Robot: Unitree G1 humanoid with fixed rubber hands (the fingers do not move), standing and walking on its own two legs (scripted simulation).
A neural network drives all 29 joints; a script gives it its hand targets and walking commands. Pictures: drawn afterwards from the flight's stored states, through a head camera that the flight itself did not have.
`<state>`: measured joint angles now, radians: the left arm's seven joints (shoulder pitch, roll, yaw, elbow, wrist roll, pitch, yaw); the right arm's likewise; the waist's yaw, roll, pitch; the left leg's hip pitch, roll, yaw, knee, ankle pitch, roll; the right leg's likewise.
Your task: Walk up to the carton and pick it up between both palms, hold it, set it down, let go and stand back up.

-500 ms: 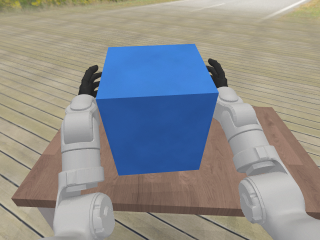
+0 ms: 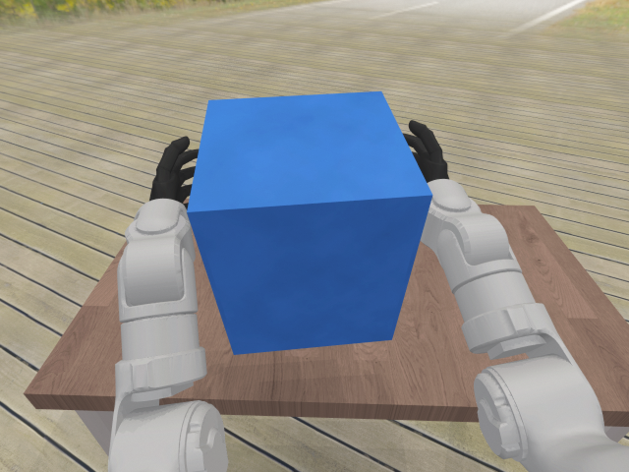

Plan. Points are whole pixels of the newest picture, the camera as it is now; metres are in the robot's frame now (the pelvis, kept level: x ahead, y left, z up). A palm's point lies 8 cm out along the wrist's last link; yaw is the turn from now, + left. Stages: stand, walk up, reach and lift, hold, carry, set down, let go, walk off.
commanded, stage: hold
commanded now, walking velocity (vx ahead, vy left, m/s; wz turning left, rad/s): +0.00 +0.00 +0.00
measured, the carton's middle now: (305, 226) +0.37 +0.00 +0.19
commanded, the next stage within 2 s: none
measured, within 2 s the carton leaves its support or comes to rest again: neither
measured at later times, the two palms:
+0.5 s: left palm (176, 200) +0.36 +0.15 +0.24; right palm (433, 182) +0.37 -0.16 +0.25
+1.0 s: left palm (173, 199) +0.36 +0.15 +0.24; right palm (431, 181) +0.37 -0.15 +0.25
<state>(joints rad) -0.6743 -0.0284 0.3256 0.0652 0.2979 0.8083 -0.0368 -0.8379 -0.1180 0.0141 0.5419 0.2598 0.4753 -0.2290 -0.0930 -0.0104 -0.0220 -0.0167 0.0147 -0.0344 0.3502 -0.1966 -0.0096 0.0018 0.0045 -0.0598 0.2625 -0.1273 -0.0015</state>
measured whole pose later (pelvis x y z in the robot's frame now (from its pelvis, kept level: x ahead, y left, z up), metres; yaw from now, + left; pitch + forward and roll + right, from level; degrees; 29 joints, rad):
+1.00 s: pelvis +0.01 +0.00 +0.00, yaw +0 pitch -8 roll -1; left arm -0.70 -0.02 0.33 0.11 0.31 0.80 -0.04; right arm -0.85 -0.13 0.01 0.58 0.28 0.47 -0.23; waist -0.11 -0.02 -0.04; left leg -0.01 0.01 -0.04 0.35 -0.20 0.00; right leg 0.02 0.00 -0.05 0.25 -0.13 0.00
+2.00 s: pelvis +0.00 +0.00 +0.00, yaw +0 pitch -7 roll -1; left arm -0.74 -0.02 0.35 0.19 0.32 0.80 -0.05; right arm -0.89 -0.10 -0.04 0.64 0.23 0.49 -0.22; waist -0.09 -0.01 -0.05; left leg -0.03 0.00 -0.04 0.33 -0.18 0.00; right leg -0.02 0.00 -0.04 0.27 -0.13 0.00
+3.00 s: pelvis +0.01 +0.00 +0.00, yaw +1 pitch -7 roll -1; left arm -0.71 -0.02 0.35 0.15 0.31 0.80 -0.04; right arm -0.89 -0.11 -0.01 0.63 0.27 0.48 -0.23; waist -0.10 -0.03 -0.05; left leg -0.02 0.01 -0.04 0.34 -0.19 -0.01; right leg 0.01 0.01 -0.03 0.26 -0.14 0.00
